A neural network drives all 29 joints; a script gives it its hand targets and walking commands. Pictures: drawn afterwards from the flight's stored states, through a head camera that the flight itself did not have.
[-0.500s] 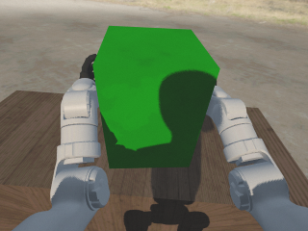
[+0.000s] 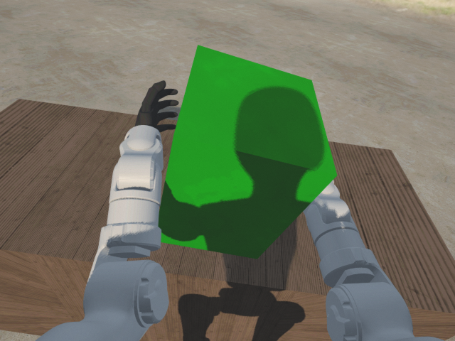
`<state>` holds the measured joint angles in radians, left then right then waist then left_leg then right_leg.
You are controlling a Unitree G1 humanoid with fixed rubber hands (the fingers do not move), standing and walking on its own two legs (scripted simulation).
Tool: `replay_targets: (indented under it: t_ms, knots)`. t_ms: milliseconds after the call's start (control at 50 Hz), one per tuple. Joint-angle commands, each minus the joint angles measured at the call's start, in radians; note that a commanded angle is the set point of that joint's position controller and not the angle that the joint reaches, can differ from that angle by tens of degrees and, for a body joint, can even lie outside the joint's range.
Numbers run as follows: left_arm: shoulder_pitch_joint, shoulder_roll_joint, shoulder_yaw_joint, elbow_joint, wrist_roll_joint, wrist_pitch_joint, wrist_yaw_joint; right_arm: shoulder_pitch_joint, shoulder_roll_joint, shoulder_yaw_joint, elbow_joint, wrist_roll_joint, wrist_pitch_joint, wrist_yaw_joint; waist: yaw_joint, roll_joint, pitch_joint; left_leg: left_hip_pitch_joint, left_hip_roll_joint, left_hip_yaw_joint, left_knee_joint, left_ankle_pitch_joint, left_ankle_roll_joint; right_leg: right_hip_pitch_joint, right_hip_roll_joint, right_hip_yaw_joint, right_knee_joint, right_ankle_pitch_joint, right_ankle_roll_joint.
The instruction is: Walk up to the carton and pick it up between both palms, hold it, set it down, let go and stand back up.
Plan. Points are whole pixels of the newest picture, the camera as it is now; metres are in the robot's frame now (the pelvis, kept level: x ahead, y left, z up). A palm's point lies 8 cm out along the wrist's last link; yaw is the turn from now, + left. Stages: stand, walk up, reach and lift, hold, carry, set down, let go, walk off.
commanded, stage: set down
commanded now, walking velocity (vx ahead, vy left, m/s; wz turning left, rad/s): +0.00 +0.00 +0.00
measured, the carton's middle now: (230, 162) +0.37 -0.02 +0.16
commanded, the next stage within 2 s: none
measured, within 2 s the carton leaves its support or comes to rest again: neither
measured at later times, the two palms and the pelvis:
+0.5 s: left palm (158, 133) +0.42 +0.10 +0.19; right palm (314, 169) +0.37 -0.18 +0.15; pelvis +0.01 +0.00 +0.00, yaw -1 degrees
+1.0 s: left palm (168, 143) +0.43 +0.09 +0.16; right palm (316, 179) +0.37 -0.20 +0.12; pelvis +0.01 +0.00 +0.00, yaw -2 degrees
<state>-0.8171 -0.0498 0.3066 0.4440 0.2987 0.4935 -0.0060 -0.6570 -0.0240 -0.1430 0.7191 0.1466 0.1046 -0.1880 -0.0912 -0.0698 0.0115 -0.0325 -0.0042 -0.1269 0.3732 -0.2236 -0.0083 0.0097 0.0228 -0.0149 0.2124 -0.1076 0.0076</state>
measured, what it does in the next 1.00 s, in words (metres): stands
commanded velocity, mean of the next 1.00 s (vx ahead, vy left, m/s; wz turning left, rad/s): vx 0.00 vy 0.00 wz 0.00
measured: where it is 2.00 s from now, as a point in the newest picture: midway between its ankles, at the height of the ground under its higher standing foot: outside the picture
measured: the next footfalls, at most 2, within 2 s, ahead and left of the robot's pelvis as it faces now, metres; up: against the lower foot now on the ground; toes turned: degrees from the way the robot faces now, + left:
none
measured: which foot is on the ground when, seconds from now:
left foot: down 0.00-1.00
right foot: down 0.00-1.00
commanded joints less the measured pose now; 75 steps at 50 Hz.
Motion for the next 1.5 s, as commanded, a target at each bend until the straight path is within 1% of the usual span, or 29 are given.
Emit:
replay_targets:
  t_ms: [0, 40, 100, 180, 280, 360, 480, 560, 660, 720, 840, 1020, 1300, 1480]
  knots:
    - [-0.62, -0.681, -0.522, -0.096, -0.154, -0.059, -0.108, -1.138, 0.515, 0.402, -0.464, 0.04, -0.123, 0.104, -0.024, 0.112, -0.558, 0.165, -0.033, 0.113, 0.025, 0.502, -0.073, 0.14, 0.046, -0.102, 0.042, 0.291, 0.025]
    - [-0.615, -0.677, -0.52, -0.087, -0.151, -0.059, -0.103, -1.121, 0.514, 0.394, -0.446, 0.031, -0.115, 0.107, -0.023, 0.109, -0.542, 0.145, -0.032, 0.113, 0.013, 0.446, -0.069, 0.13, 0.042, -0.099, 0.041, 0.263, 0.025]
    - [-0.601, -0.661, -0.491, -0.045, -0.136, -0.055, -0.104, -1.091, 0.51, 0.366, -0.397, 0.014, -0.102, 0.113, -0.02, 0.1, -0.504, 0.109, -0.032, 0.116, -0.009, 0.363, -0.059, 0.123, 0.036, -0.096, 0.041, 0.228, 0.029]
    - [-0.567, -0.632, -0.424, 0.024, -0.106, -0.052, -0.117, -1.052, 0.501, 0.324, -0.332, -0.007, -0.093, 0.119, -0.013, 0.083, -0.46, 0.078, -0.036, 0.125, -0.028, 0.317, -0.05, 0.142, 0.032, -0.094, 0.042, 0.235, 0.036]
    - [-0.538, -0.606, -0.365, 0.067, -0.08, -0.064, -0.133, -1.017, 0.501, 0.296, -0.297, -0.028, -0.097, 0.122, -0.012, 0.064, -0.443, 0.067, -0.044, 0.135, -0.034, 0.337, -0.046, 0.182, 0.031, -0.093, 0.048, 0.311, 0.048]
    - [-0.545, -0.609, -0.369, 0.068, -0.085, -0.088, -0.136, -1.015, 0.508, 0.294, -0.307, -0.037, -0.112, 0.123, -0.014, 0.065, -0.46, 0.076, -0.046, 0.137, -0.028, 0.37, -0.051, 0.187, 0.034, -0.097, 0.053, 0.355, 0.051]
    - [-0.572, -0.632, -0.409, 0.07, -0.11, -0.135, -0.123, -1.02, 0.518, 0.294, -0.317, -0.056, -0.137, 0.128, -0.02, 0.078, -0.498, 0.098, -0.041, 0.134, -0.019, 0.387, -0.064, 0.153, 0.037, -0.102, 0.053, 0.353, 0.045]
    - [-0.584, -0.643, -0.421, 0.093, -0.119, -0.162, -0.113, -1.016, 0.518, 0.28, -0.298, -0.073, -0.147, 0.134, -0.022, 0.086, -0.506, 0.102, -0.036, 0.131, -0.019, 0.371, -0.069, 0.123, 0.037, -0.105, 0.05, 0.326, 0.041]
    - [-0.59, -0.646, -0.404, 0.147, -0.118, -0.189, -0.107, -1.005, 0.512, 0.24, -0.249, -0.1, -0.155, 0.145, -0.023, 0.091, -0.501, 0.091, -0.033, 0.133, -0.028, 0.332, -0.072, 0.096, 0.034, -0.105, 0.044, 0.286, 0.037]
    - [-0.587, -0.642, -0.382, 0.185, -0.112, -0.204, -0.105, -1.0, 0.509, 0.215, -0.223, -0.118, -0.161, 0.152, -0.019, 0.091, -0.501, 0.082, -0.032, 0.136, -0.033, 0.32, -0.072, 0.092, 0.033, -0.106, 0.043, 0.283, 0.037]
    - [-0.588, -0.627, -0.34, 0.234, -0.099, -0.237, -0.102, -0.986, 0.518, 0.187, -0.187, -0.147, -0.171, 0.163, -0.011, 0.081, -0.51, 0.06, -0.035, 0.143, -0.038, 0.321, -0.067, 0.113, 0.03, -0.101, 0.051, 0.328, 0.042]
    - [-0.595, -0.613, -0.312, 0.269, -0.096, -0.282, -0.098, -0.973, 0.539, 0.171, -0.181, -0.182, -0.186, 0.173, -0.003, 0.07, -0.55, 0.033, -0.037, 0.153, -0.04, 0.328, -0.061, 0.14, 0.026, -0.094, 0.066, 0.399, 0.048]
    - [-0.588, -0.603, -0.283, 0.329, -0.087, -0.332, -0.098, -0.932, 0.54, 0.111, -0.15, -0.242, -0.21, 0.186, -0.014, 0.08, -0.575, 0.016, -0.03, 0.159, -0.036, 0.345, -0.07, 0.125, 0.025, -0.097, 0.074, 0.43, 0.044]
    - [-0.575, -0.59, -0.253, 0.372, -0.07, -0.36, -0.097, -0.904, 0.533, 0.066, -0.13, -0.288, -0.231, 0.2, -0.015, 0.091, -0.583, 0.008, -0.025, 0.165, -0.032, 0.369, -0.078, 0.11, 0.025, -0.103, 0.078, 0.441, 0.039]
